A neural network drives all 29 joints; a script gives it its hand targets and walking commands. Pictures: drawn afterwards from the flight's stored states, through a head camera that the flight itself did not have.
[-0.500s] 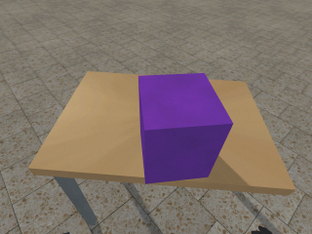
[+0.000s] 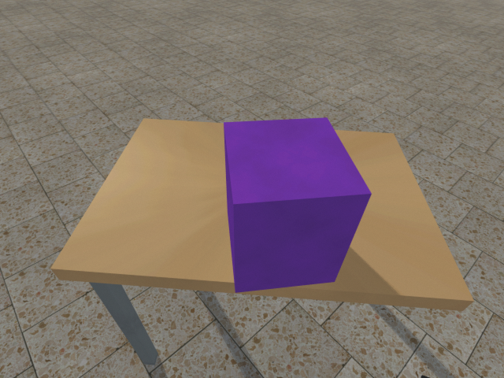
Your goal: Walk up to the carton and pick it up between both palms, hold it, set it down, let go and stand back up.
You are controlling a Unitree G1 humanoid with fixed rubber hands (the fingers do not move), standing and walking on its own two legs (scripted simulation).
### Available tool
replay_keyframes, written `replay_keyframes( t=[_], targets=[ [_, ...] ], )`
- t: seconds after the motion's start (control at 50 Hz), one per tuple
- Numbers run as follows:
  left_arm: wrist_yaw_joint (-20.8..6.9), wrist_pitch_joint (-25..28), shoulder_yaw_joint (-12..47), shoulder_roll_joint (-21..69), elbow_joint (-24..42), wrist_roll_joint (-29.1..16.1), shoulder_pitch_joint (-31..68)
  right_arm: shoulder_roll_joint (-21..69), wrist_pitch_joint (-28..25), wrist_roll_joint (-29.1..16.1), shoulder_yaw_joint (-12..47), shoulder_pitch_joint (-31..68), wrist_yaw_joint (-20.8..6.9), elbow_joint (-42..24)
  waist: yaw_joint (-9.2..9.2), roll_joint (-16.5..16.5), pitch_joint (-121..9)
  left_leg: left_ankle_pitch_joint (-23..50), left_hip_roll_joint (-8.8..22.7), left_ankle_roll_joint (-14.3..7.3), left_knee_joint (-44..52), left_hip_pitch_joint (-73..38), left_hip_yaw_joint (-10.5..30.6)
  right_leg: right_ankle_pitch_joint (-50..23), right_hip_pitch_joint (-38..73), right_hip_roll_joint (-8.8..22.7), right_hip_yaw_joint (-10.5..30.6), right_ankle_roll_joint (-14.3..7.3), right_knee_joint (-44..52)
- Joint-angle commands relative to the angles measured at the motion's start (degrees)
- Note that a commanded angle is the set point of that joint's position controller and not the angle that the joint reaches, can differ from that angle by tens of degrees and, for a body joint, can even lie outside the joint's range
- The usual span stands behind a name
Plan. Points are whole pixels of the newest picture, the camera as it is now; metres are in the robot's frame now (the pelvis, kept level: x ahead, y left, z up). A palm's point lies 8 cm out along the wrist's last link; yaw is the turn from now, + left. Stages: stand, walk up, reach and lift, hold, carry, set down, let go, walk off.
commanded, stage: stand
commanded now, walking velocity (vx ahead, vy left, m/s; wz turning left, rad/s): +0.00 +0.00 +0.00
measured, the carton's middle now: (281, 205) +0.43 -0.01 +0.04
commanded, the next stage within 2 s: none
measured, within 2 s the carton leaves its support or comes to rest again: neither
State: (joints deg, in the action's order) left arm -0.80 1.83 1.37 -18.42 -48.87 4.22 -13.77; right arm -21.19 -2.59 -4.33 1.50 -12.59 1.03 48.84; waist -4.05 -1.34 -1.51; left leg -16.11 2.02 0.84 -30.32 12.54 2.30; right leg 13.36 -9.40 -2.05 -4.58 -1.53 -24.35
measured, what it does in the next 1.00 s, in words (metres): stands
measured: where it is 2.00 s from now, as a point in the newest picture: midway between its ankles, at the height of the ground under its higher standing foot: outside the picture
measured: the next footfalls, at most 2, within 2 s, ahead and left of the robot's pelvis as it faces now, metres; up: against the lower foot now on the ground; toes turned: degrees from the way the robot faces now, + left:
none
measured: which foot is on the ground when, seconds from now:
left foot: down 0.00-1.00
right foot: down 0.00-1.00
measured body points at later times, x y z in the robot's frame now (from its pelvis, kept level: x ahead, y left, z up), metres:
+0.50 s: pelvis -0.01 +0.00 +0.00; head -0.04 +0.00 +0.45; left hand +0.05 +0.28 -0.12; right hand +0.10 -0.30 -0.11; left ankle +0.00 +0.12 -0.74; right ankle +0.00 -0.10 -0.74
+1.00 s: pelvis -0.02 -0.01 +0.00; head -0.03 +0.00 +0.45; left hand +0.04 +0.28 -0.13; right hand +0.09 -0.30 -0.11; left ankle +0.00 +0.12 -0.74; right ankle +0.00 -0.10 -0.74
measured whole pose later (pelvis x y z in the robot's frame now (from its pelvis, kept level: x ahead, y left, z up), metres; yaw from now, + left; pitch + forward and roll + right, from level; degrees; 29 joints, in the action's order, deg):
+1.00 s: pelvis -0.02 -0.01 +0.00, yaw +0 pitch -3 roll -1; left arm -0.2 1.9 1.4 -18.7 -53.7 4.2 -13.8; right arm -21.1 -2.3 -4.3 1.5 -12.6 1.0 53.7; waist -4.0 -1.0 0.6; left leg -14.1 2.0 0.8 -28.9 12.3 2.3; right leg 12.1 -9.8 -2.0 -4.6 -2.0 -24.3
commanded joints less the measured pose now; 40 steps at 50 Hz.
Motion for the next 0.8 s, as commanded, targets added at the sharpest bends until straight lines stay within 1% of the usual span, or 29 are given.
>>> replay_keyframes(
  t=[0.0, 0.02, 0.06, 0.08, 0.12, 0.14, 0.16, 0.18, 0.2, 0.22, 0.24, 0.26, 0.28, 0.3, 0.32, 0.34, 0.36, 0.38, 0.44, 0.48, 0.54, 0.58, 0.62, 0.64, 0.66, 0.7, 0.72, 0.74, 0.78],
  targets=[
    [0.61, 2.42, -3.94, -13.17, -2.95, -4.48, 0.86, -10.91, 0.06, 6.22, -3.32, 4.31, -0.31, -1.3, 3.73, 1.98, -0.05, 17.99, 5.23, -4.35, 7.05, -5.07, 4.52, -12.38, 1.12, 8.13, 5.89, 0.07, 4.64],
    [0.57, 2.16, -3.37, -11.98, -2.36, -4.49, 2.03, -12.17, -0.04, 5.73, -3.71, 4.97, -0.03, -1.31, 3.93, -0.61, 4.07, 16.92, 5.73, -4.47, 7.91, -2.58, 5.25, -10.74, -0.93, 9.51, 7.13, -1.11, 5.3],
    [0.58, 1.95, -3.87, -13.6, -2.22, -4.35, 2.31, -11.27, 0.21, 5.48, -3.26, 4.08, -0.36, -1.01, 3.47, 3.36, 1.8, 14.31, 5.49, -4.1, 8.61, -1.81, 4.46, -9.18, 0.67, 8.95, 6.07, -0.41, 5.37],
    [0.69, 2.21, -4.2, -12.85, -2.81, -4.48, 2.02, -10.15, -0.17, 5.97, -3.05, 4.88, -0.43, -0.39, 2.97, -0.33, 0.03, 11.89, 4.39, -3.71, 8.91, -1.95, 4.17, -8.32, 2.58, 8.72, 6.76, -0.06, 5.24],
    [0.54, 1.91, -4.84, -14.53, -3.35, -3.83, 2.23, -11.81, -0.24, 6.35, -3.36, 5.14, -0.21, 0.05, 3.25, -0.3, 1.69, 7.04, 4.3, -2.89, 8.58, -0.27, 3.77, -1.03, 1.54, 9.48, 7.94, -0.61, 7.73],
    [0.58, 1.35, -4.65, -16.05, -3.24, -3.89, 4.59, -10.6, 0.44, 6.41, -2.8, 4.02, -0.25, -0.23, 5.46, 0.76, 6.72, 5.79, 4.52, -3.13, 9.0, 1.37, 4.25, -0.07, -2.61, 9.49, 9.79, -1.12, 7.42],
    [0.75, 1.45, -4.7, -14.66, -2.83, -4.1, 2.71, -11.4, -0.07, 6.51, -3.23, 4.49, -0.1, -0.38, 3.3, -2.1, 9.28, 4.95, 4.42, -3.46, 9.65, 2.25, 4.93, 1.73, -3.14, 9.11, 9.27, -1.29, 7.19],
    [0.68, 1.36, -4.17, -14.12, -3.98, -3.83, 3.08, -10.87, 0.11, 6.21, -2.48, 2.48, -0.58, 0.91, 5.18, -2.53, 1.93, 4.68, 4.93, -3.6, 9.92, 0.27, 5.4, 2.14, 0.52, 9.39, 8.43, -1.59, 6.41],
    [1.0, 1.41, -4.09, -14.56, -2.98, -4.05, 3.07, -10.26, 0.19, 5.49, -2.3, 4.54, -0.77, -0.09, 5.17, -2.95, 5.96, 4.02, 5.17, -3.87, 10.37, 1.87, 4.83, 3.83, -2.2, 8.87, 9.13, -1.34, 7.99],
    [0.54, 1.47, -4.12, -13.24, -3.26, -4.05, 4.75, -10.9, 0.13, 5.66, -2.97, 3.83, -0.75, 0.3, 5.1, -0.77, 3.98, 4.3, 4.64, -3.91, 9.73, 0.91, 5.76, 4.8, -0.73, 8.88, 8.44, -1.16, 7.77],
    [0.49, 1.38, -3.61, -14.41, -3.66, -3.73, 3.35, -11.11, 0.11, 5.85, -3.21, 5.2, -0.69, 0.83, 4.12, 5.58, 7.23, 5.75, 4.69, -3.59, 9.71, -0.17, 5.12, 5.76, -3.52, 8.45, 7.91, -0.24, 8.6],
    [0.83, 1.14, -3.03, -13.48, -3.33, -4.21, 2.46, -11.68, 0.54, 6.24, -2.91, 5.19, -0.41, 0.32, 3.59, 3.59, 6.36, 5.12, 4.23, -3.67, 8.18, -0.33, 4.73, 4.31, -3.49, 9.97, 9.18, 0.37, 10.62],
    [0.87, 1.82, -3.99, -15.08, -4.5, -3.67, 4.79, -10.57, 0.62, 5.91, -2.79, 4.19, -0.34, 1.71, 5.82, 2.56, 5.95, 6.84, 4.42, -3.61, 10.24, -0.31, 5.83, 4.2, -3.06, 9.16, 8.7, -0.38, 7.86],
    [0.66, 1.6, -4.44, -15.24, -4.5, -4.12, 2.4, -10.58, -0.04, 6.67, -2.72, 5.0, -0.22, 1.45, 3.32, 0.54, 5.54, 7.16, 5.22, -4.5, 9.67, 1.69, 6.21, 1.27, -0.31, 8.72, 8.73, -0.73, 8.02],
    [0.76, 1.78, -3.71, -13.91, -4.0, -4.27, 4.57, -10.4, 0.42, 6.13, -2.73, 3.78, -0.26, 1.72, 5.09, 1.13, 3.63, 7.51, 4.61, -3.75, 8.97, -0.26, 4.76, 0.52, -0.67, 9.74, 8.21, -0.87, 7.96],
    [0.32, 1.73, -4.07, -14.19, -4.33, -4.62, 3.33, -12.21, -0.14, 6.43, -3.0, 5.0, -0.36, 1.84, 3.2, -3.0, 4.65, 7.56, 4.42, -3.94, 9.0, 1.63, 4.24, -2.41, 1.27, 9.8, 9.74, -0.59, 7.67],
    [0.51, 1.97, -3.8, -14.89, -4.79, -4.65, 1.8, -9.45, 0.32, 5.67, -2.47, 3.45, -0.59, 2.09, 3.96, 1.37, 1.68, 8.65, 4.64, -3.31, 9.5, -1.67, 4.03, -2.36, 1.5, 9.93, 9.16, -0.27, 7.91],
    [0.9, 1.93, -3.98, -14.63, -4.78, -4.26, 3.81, -10.82, 0.1, 6.44, -2.88, 3.98, -0.49, 2.4, 3.75, -0.1, 4.25, 8.93, 4.21, -3.35, 10.11, 0.34, 4.53, -1.94, 0.93, 9.32, 9.12, -0.27, 7.19],
    [1.1, 1.69, -4.22, -14.67, -5.34, -4.46, 2.81, -9.84, 0.3, 5.65, -2.67, 5.57, -0.62, 2.48, 3.48, 1.23, 4.14, 8.6, 4.75, -4.03, 9.29, 0.64, 5.08, -6.47, 1.31, 9.66, 8.34, -0.77, 5.9],
    [1.19, 1.78, -3.86, -14.03, -5.65, -4.16, 2.12, -9.29, 0.43, 6.1, -1.9, 4.52, -0.34, 3.18, 3.4, -0.81, 5.67, 10.93, 4.75, -3.96, 8.97, 1.59, 5.18, -8.12, 1.64, 10.2, 9.28, -0.83, 6.11],
    [0.83, 1.19, -4.13, -15.76, -5.05, -4.66, 4.66, -11.04, 0.42, 6.12, -2.3, 2.86, -0.36, 3.19, 4.51, 2.55, 4.61, 13.47, 4.89, -3.61, 8.86, -0.63, 4.85, -8.89, 0.92, 9.65, 8.51, -0.7, 6.33],
    [1.09, 1.5, -4.4, -15.25, -5.22, -4.78, 1.82, -13.03, 0.58, 5.8, -2.8, 5.6, -0.23, 2.59, 2.76, -0.51, 3.14, 12.73, 4.81, -3.11, 9.21, -1.52, 4.03, -8.97, 0.4, 9.48, 8.16, 0.78, 6.46],
    [1.03, 1.2, -4.1, -16.54, -6.19, -4.45, 3.51, -11.78, 1.09, 5.85, -2.7, 3.3, -0.29, 3.47, 5.46, 2.63, 5.86, 7.04, 4.1, -3.02, 9.43, -1.51, 4.47, -0.72, -3.05, 9.01, 9.22, -0.71, 8.54],
    [1.08, 1.39, -3.81, -14.84, -6.35, -4.1, 2.95, -11.05, 0.54, 6.05, -2.67, 5.33, -0.69, 3.33, 3.94, -2.2, 5.22, 4.5, 4.58, -3.44, 9.19, 0.74, 4.13, 0.52, -0.24, 8.76, 9.1, -0.65, 9.03],
    [0.54, 1.24, -4.2, -14.24, -6.19, -4.45, 4.92, -11.62, 0.53, 5.47, -2.94, 4.13, -0.45, 2.93, 4.48, -1.68, 4.23, 6.42, 4.31, -3.32, 8.35, 1.06, 4.06, 1.22, 0.57, 10.84, 9.94, -0.85, 9.7],
    [0.62, 1.06, -3.83, -13.76, -6.42, -4.7, 3.07, -10.56, 0.18, 5.82, -2.46, 5.83, -0.28, 2.96, 3.58, -0.2, 5.79, 6.7, 4.72, -3.5, 10.52, 1.02, 5.35, -1.09, -0.19, 8.7, 8.5, -0.8, 7.37],
    [0.62, 1.27, -3.66, -14.88, -6.37, -4.47, 2.93, -10.41, 0.54, 5.61, -1.7, 3.78, -0.36, 3.02, 4.14, 0.65, 6.26, 6.08, 5.15, -3.91, 11.22, 1.59, 5.69, 3.23, -0.51, 9.26, 8.59, -0.71, 8.98],
    [0.9, 1.42, -3.38, -12.26, -5.84, -4.73, 2.99, -11.18, 0.32, 5.69, -2.38, 4.52, -0.32, 3.0, 3.1, 1.9, 7.48, 5.36, 4.35, -3.99, 10.94, 1.8, 5.96, 3.09, -1.08, 8.99, 9.58, -1.11, 8.63],
    [0.75, 1.35, -3.8, -14.33, -6.41, -4.71, 2.55, -9.94, 0.27, 6.13, -2.13, 3.93, -0.47, 3.08, 3.81, 1.18, 4.25, 7.61, 4.19, -3.41, 10.19, 0.06, 5.2, -0.1, 0.77, 9.07, 8.6, -0.49, 6.97]
  ],
)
